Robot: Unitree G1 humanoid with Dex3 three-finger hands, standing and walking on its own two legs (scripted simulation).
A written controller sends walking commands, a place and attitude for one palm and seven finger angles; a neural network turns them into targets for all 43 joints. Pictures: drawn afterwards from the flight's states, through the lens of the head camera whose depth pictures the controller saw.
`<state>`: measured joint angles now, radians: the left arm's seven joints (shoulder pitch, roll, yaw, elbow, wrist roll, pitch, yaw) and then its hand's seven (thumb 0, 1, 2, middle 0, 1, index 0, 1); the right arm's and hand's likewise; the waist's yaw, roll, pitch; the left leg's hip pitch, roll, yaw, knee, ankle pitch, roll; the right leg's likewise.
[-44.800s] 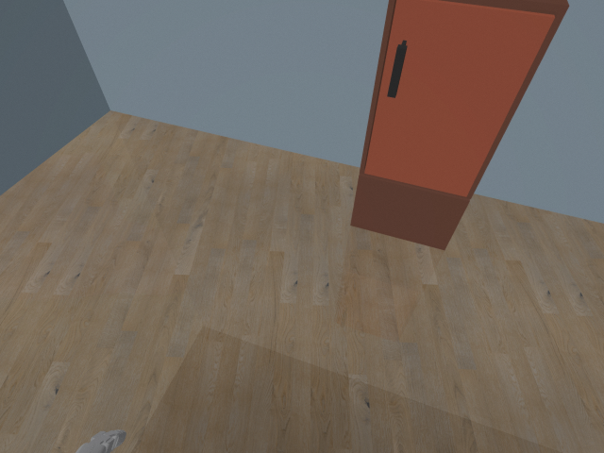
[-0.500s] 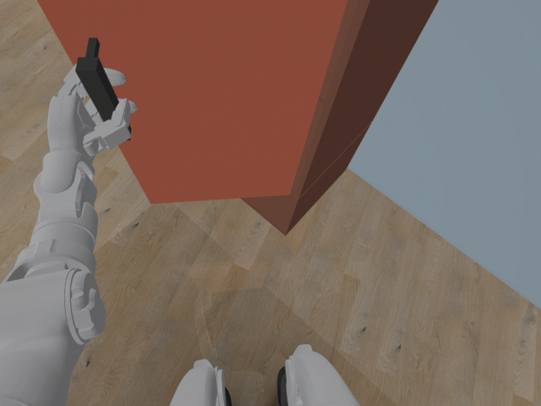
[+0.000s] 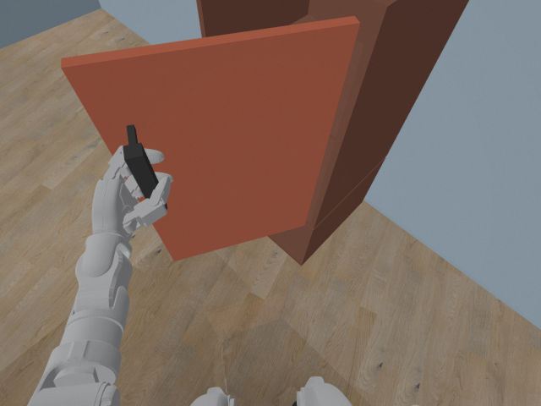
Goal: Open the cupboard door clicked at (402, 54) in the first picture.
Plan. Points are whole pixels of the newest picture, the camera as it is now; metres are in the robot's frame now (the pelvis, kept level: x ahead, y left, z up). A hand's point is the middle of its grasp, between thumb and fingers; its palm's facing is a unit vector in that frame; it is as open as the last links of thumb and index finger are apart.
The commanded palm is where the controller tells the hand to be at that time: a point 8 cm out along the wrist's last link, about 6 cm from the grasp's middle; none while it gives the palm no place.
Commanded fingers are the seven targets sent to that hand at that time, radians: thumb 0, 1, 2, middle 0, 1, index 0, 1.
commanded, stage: pull the door open along its arc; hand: left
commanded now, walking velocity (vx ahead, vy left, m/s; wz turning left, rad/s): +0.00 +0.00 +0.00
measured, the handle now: (146, 170) +0.46 +0.19 +0.04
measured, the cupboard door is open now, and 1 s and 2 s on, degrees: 61 89 91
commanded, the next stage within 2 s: open thumb and fingers to let go in 0.44 s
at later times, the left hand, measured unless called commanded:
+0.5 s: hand (228, 275) +0.29 +0.05 +0.05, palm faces +0.41 -0.91 -0.03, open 6.7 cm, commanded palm +0.23 +0.09 +0.05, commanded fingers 0.00 0.90 0.90 -0.40 -1.35 -0.40 -1.35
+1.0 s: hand (226, 276) +0.29 +0.06 +0.04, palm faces +0.44 -0.90 -0.01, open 11.5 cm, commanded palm +0.24 +0.10 +0.05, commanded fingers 0.00 -0.50 0.30 -0.28 -1.10 -0.28 -1.10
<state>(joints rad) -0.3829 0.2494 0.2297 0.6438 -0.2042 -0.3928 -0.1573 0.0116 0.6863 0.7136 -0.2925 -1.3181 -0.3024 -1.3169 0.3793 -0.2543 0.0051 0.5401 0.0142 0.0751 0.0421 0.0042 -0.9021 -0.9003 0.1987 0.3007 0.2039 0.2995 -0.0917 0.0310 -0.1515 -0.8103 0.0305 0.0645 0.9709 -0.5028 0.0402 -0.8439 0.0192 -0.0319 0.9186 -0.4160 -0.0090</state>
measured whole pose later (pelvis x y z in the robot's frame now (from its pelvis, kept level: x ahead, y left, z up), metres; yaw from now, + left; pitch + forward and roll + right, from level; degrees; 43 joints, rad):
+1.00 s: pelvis -0.02 -0.06 +0.00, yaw +5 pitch +13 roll +2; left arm 0.01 -0.08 -0.11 0.28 0.02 -0.34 0.50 0.01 -0.11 0.46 -0.32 -1.24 -0.32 -1.24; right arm 0.21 -0.22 -0.02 0.61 -0.07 -0.01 -0.01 0.01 -0.90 -0.90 0.20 0.30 0.20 0.30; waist -0.02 0.03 -0.13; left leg -0.71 0.01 -0.02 0.94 -0.45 -0.04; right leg -0.75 -0.01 -0.11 0.97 -0.45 -0.09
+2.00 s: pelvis -0.03 +0.00 -0.01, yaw +3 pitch +12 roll -1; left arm 0.21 0.04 -0.26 0.02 0.03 -0.31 0.13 -0.01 -0.49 0.30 -0.13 -0.30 -0.15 -0.31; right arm 0.25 -0.21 0.03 0.44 -0.02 -0.02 0.03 0.01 -0.90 -0.90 0.20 0.30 0.20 0.30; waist 0.00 0.03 -0.11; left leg -0.75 -0.02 0.04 1.05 -0.51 0.04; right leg -0.78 -0.03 -0.05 1.03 -0.46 -0.01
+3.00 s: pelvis -0.02 -0.01 -0.01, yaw +4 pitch +11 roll -2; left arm 0.53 0.22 0.07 -0.29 -0.24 -0.26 -0.17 -0.01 -0.49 0.30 -0.15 -0.30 -0.15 -0.30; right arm 0.28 -0.22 0.03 0.42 0.04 -0.09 -0.06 0.01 -0.90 -0.90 0.20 0.30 0.20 0.30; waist 0.00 0.06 -0.15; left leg -0.73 0.01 -0.01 1.07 -0.54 0.02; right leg -0.74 0.00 -0.10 1.02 -0.48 -0.03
